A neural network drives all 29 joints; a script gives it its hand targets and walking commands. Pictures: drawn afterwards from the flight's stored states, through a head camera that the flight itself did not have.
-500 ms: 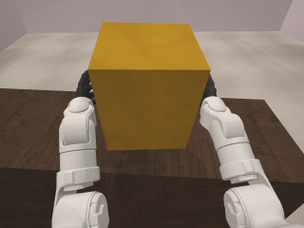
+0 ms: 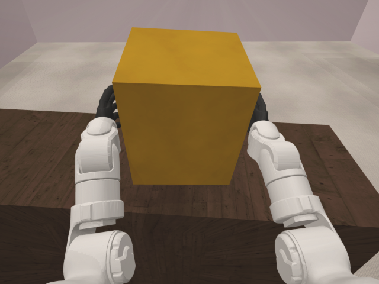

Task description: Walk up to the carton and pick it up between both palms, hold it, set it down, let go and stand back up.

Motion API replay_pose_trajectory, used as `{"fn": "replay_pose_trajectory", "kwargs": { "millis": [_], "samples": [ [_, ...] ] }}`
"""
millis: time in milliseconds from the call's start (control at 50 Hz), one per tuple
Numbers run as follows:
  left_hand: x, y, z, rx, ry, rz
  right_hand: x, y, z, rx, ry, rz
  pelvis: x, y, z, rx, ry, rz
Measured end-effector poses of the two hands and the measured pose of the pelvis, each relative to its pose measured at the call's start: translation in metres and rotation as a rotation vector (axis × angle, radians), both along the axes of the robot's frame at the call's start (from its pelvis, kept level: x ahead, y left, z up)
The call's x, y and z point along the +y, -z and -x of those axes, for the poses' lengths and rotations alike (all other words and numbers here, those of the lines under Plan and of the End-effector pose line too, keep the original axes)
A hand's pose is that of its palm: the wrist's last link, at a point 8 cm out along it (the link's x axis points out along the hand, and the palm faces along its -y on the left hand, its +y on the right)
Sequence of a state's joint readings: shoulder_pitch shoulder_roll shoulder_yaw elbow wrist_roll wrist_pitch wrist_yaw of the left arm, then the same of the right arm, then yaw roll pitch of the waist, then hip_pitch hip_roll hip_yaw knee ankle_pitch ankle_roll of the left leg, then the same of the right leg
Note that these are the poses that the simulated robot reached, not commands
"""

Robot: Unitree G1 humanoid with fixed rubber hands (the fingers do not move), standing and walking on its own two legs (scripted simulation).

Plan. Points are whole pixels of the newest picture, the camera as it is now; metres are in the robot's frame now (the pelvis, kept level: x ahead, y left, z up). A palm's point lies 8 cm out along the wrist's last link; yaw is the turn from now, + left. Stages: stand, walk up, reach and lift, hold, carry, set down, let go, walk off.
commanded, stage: hold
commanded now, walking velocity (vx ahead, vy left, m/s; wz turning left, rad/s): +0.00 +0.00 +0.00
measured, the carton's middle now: (183, 110) +0.40 +0.00 +0.22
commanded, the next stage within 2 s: none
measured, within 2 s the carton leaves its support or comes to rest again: neither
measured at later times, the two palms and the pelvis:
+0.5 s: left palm (106, 124) +0.38 +0.15 +0.21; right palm (254, 122) +0.37 -0.15 +0.21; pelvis +0.01 +0.00 +0.00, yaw +1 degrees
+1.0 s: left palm (107, 122) +0.38 +0.15 +0.22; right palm (256, 123) +0.37 -0.15 +0.21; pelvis +0.01 +0.00 +0.00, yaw +0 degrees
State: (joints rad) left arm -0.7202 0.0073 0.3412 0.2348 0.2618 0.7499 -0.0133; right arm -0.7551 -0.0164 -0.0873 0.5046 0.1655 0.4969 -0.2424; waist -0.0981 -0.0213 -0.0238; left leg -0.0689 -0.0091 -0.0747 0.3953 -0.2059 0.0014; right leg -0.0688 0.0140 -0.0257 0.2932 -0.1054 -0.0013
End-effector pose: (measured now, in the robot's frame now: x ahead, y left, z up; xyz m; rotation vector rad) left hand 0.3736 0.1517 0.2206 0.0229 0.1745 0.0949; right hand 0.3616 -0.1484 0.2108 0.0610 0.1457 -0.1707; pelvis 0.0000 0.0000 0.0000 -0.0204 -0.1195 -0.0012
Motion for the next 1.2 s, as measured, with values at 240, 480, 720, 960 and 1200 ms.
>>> {"fn": "replay_pose_trajectory", "kwargs": {
  "millis": [240, 480, 720, 960, 1200],
  "samples": [
    [0.001, 0.002, -0.005, 0.007, -0.006, 0.0, 0.001, -0.001, -0.008, 0.006, -0.009, -0.002, -0.002, 0.0, -0.004, 0.015, 0.0, -0.003],
    [0.004, 0.009, -0.007, 0.002, -0.009, 0.002, 0.003, 0.001, -0.012, 0.001, -0.014, -0.006, 0.001, 0.0, -0.012, 0.015, -0.009, 0.004],
    [-0.001, 0.01, -0.003, 0.001, -0.001, 0.003, -0.002, 0.006, -0.004, -0.002, -0.002, -0.025, 0.006, 0.0, -0.014, 0.006, 0.007, 0.005],
    [-0.001, 0.003, -0.003, 0.0, -0.004, 0.001, -0.001, 0.0, -0.005, -0.002, -0.005, -0.018, 0.005, 0.0, -0.012, 0.002, 0.01, 0.002],
    [0.002, 0.004, -0.002, 0.004, -0.007, 0.003, 0.001, -0.002, -0.005, 0.002, -0.008, -0.011, 0.004, 0.0, -0.009, 0.003, 0.003, 0.002]
  ]
}}
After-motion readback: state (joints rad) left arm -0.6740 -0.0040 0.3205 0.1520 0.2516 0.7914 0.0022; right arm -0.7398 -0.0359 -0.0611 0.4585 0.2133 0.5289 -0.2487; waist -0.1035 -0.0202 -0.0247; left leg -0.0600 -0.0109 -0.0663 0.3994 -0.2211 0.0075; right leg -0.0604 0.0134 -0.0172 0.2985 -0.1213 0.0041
